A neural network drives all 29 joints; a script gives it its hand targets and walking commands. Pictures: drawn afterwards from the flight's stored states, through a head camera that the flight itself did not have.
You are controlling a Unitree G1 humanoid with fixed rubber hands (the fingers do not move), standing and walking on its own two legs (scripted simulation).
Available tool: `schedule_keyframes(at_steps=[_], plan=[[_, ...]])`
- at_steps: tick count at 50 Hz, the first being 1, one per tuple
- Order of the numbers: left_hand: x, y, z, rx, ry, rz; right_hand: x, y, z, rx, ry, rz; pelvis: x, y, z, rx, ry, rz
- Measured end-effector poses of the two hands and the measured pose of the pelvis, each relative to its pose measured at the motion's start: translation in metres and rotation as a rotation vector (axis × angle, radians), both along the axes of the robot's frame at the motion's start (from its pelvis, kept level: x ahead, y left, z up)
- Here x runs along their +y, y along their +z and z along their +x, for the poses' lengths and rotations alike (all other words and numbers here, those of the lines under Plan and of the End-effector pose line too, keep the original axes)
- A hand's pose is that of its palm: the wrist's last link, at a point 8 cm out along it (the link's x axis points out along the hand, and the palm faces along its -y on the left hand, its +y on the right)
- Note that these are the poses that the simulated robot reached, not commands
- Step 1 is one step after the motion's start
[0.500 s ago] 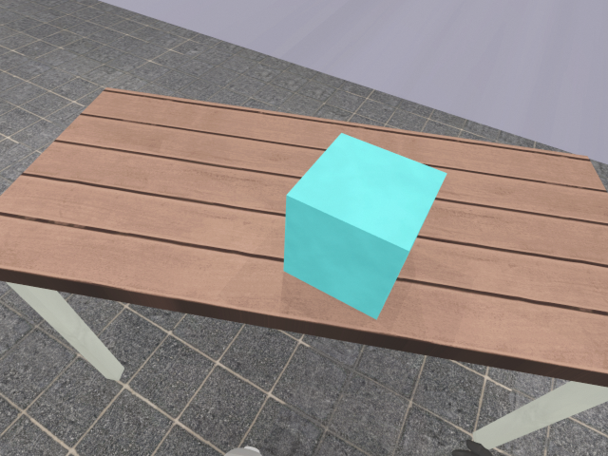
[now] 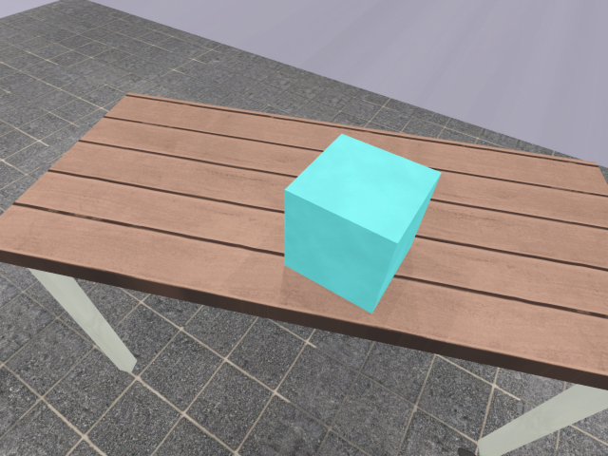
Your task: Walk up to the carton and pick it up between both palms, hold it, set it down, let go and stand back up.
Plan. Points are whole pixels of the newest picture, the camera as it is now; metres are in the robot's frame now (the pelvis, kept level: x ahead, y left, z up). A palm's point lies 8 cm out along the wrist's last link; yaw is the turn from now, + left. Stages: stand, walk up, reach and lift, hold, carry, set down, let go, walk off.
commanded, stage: walk up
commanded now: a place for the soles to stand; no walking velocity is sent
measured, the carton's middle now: (356, 222) +0.48 -0.09 +0.02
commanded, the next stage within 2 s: reach and lift in 0.72 s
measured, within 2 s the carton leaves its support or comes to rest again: neither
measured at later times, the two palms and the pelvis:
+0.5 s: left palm out of the picture +0.06 +0.27 -0.12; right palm out of the picture +0.09 -0.25 -0.10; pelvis +0.01 +0.01 +0.00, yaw +0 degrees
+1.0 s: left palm (136, 421) +0.20 +0.24 -0.11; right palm out of the picture +0.15 -0.23 -0.10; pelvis +0.00 +0.00 -0.01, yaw -5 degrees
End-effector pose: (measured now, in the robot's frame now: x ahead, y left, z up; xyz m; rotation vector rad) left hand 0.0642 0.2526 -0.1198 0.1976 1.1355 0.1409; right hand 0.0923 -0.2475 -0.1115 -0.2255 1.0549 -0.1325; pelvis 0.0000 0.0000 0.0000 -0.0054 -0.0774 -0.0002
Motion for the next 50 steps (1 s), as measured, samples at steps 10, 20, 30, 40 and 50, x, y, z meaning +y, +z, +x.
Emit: schedule_keyframes(at_steps=[10,20,30,40,50], plan=[[0.009,-0.003,-0.004,0.026,0.015,0.001,-0.002,0.002,-0.014,0.046,-0.023,-0.023,0.003,0.002,0.005,0.006,0.005,-0.007],[0.016,-0.003,-0.003,0.039,0.022,0.007,-0.004,0.006,-0.012,0.063,-0.024,-0.045,0.006,0.005,0.01,0.02,0.005,-0.01],[0.017,-0.006,-0.007,0.059,0.03,0.001,0.003,0.007,0.003,0.04,-0.007,-0.038,0.008,0.004,0.012,0.024,0.009,-0.012],[0.022,-0.015,0.002,0.146,0.039,0.029,0.004,-0.007,0.018,0.03,-0.031,-0.029,0.007,-0.005,0.008,0.073,-0.019,0.003],[-0.017,0.01,0.136,-0.086,-0.064,0.0,0.02,0.01,0.062,-0.174,-0.034,0.041,-0.001,-0.014,-0.004,0.016,-0.084,0.016]])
